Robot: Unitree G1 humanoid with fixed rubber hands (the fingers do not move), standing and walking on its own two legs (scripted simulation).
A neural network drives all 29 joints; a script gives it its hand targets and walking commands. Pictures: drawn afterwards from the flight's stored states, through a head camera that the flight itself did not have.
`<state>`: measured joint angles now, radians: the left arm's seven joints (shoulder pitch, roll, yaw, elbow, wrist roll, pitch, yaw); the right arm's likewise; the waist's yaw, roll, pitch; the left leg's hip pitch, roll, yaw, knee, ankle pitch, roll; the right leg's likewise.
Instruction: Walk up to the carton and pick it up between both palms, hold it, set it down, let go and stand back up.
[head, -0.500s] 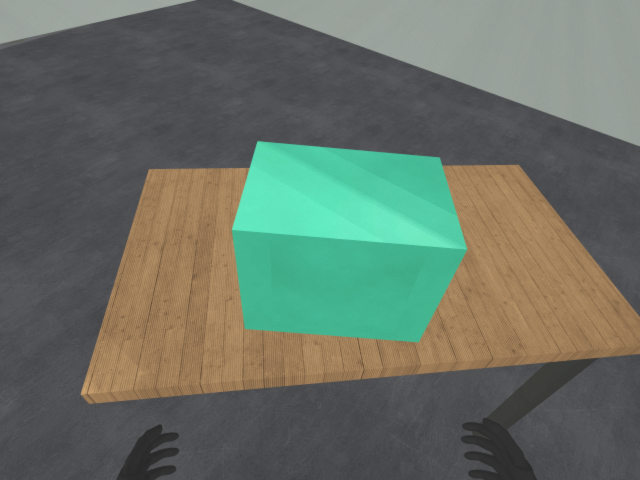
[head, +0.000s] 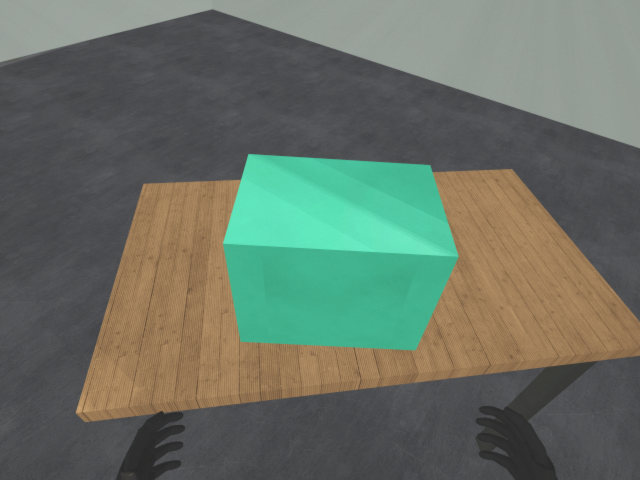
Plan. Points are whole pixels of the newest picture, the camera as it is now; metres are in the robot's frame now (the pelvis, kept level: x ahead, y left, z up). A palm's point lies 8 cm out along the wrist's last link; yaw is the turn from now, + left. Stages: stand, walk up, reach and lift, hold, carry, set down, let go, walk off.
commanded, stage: reach and lift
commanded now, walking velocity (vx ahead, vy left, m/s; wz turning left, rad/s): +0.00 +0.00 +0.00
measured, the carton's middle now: (334, 254) +0.47 -0.01 +0.01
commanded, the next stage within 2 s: none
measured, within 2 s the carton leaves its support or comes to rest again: neither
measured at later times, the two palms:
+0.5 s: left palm (147, 427) +0.20 +0.21 -0.01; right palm (537, 438) +0.21 -0.26 -0.02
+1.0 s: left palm (155, 338) +0.29 +0.22 +0.04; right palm (539, 358) +0.28 -0.27 +0.04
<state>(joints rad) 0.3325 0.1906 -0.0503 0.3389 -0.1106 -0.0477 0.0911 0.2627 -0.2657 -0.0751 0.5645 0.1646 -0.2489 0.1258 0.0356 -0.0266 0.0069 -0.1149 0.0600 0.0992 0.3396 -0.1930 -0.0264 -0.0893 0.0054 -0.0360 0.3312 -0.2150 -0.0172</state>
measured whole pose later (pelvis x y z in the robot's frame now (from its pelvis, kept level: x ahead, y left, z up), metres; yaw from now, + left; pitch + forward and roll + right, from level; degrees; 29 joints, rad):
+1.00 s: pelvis -0.01 +0.00 +0.00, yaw +0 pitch +1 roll +0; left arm -0.16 0.27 0.00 0.38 -0.23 0.12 0.08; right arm -0.17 -0.39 -0.03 0.56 0.37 -0.03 0.09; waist 0.01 -0.03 -0.04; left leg -0.18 0.06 0.11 0.31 -0.16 -0.02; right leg -0.18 0.00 -0.03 0.35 -0.20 -0.02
